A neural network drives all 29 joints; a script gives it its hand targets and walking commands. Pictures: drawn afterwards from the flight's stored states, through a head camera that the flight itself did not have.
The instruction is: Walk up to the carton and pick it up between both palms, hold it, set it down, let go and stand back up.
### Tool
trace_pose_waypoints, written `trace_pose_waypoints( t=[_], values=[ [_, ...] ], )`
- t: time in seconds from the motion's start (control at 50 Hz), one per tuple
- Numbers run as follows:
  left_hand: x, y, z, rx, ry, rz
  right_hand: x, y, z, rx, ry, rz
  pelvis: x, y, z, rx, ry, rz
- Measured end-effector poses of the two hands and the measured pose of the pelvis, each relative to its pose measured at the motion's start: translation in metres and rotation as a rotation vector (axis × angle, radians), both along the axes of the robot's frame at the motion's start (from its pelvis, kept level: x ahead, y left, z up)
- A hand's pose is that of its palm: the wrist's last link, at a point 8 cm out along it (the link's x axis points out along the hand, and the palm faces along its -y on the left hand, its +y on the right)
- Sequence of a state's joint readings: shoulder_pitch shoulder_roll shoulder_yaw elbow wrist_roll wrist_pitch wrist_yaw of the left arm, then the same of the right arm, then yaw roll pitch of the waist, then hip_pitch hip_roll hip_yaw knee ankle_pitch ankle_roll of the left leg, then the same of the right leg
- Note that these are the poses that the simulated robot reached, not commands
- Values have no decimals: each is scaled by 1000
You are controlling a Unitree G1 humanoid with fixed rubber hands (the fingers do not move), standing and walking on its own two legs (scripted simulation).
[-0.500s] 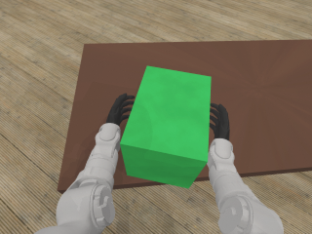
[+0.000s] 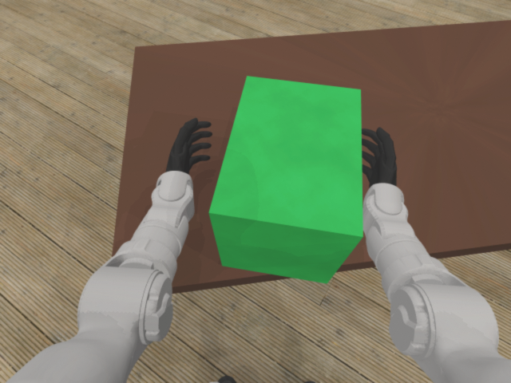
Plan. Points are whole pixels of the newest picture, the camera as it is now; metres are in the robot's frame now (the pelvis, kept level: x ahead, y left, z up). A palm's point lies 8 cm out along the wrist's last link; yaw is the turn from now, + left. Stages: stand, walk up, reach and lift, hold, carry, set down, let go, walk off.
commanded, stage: set down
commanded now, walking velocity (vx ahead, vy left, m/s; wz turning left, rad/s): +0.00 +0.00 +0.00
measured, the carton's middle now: (287, 182) +0.43 -0.05 +0.01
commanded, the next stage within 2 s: none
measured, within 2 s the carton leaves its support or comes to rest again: neither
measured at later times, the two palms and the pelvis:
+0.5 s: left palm (154, 132) +0.45 +0.15 +0.13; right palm (413, 133) +0.42 -0.20 +0.14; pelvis -0.02 -0.01 +0.00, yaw +0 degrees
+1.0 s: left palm (143, 134) +0.41 +0.15 +0.17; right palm (426, 168) +0.36 -0.20 +0.14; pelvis -0.02 -0.02 +0.01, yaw +1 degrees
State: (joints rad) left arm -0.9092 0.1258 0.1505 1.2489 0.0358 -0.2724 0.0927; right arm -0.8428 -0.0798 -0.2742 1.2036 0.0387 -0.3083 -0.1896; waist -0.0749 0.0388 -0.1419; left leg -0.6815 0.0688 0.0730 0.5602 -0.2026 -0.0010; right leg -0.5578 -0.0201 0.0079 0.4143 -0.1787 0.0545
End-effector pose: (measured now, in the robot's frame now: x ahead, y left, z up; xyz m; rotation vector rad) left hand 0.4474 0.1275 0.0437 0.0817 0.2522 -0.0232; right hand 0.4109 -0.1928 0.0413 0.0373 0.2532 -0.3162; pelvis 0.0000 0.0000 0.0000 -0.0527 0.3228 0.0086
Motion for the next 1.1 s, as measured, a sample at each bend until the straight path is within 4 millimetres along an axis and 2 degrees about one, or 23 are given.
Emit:
trace_pose_waypoints(
  t=[0.14, 0.22, 0.36, 0.54, 0.7, 0.8, 0.9, 0.98, 1.1],
  values=[
    [-2, 8, 28, 8, 3, 24, 9, -14, 47, -4, -48, -6, -4, -1, 0, 2, -14, 0],
    [-4, 17, 43, 12, 16, 48, 9, -23, 66, 5, -33, -12, -10, -3, 1, 4, -32, 1],
    [-4, 25, 66, 8, 18, 69, 7, -23, 84, 31, 6, 0, -18, -7, 1, 8, -49, 1],
    [0, 18, 90, -4, 20, 55, 10, -10, 104, 44, -3, 33, -21, -7, 1, 9, -58, 2],
    [-3, 18, 112, -12, 33, 54, 7, -9, 124, 31, -14, 25, -18, -11, 4, 13, -92, 3],
    [-10, 17, 129, -25, 24, 40, -5, -9, 126, 15, -5, 22, -15, -13, 8, 17, -151, 6],
    [-23, 16, 136, -28, 20, 19, -25, -9, 116, 16, 6, 19, -17, -15, 10, 19, -225, 9],
    [-36, 18, 127, -26, 35, 15, -43, -10, 102, 35, 13, 9, -21, -16, 11, 21, -262, 11],
    [-59, 28, 99, -20, 84, 39, -68, -9, 79, 62, 26, 1, -28, -17, 11, 22, -279, 11]
  ],
)
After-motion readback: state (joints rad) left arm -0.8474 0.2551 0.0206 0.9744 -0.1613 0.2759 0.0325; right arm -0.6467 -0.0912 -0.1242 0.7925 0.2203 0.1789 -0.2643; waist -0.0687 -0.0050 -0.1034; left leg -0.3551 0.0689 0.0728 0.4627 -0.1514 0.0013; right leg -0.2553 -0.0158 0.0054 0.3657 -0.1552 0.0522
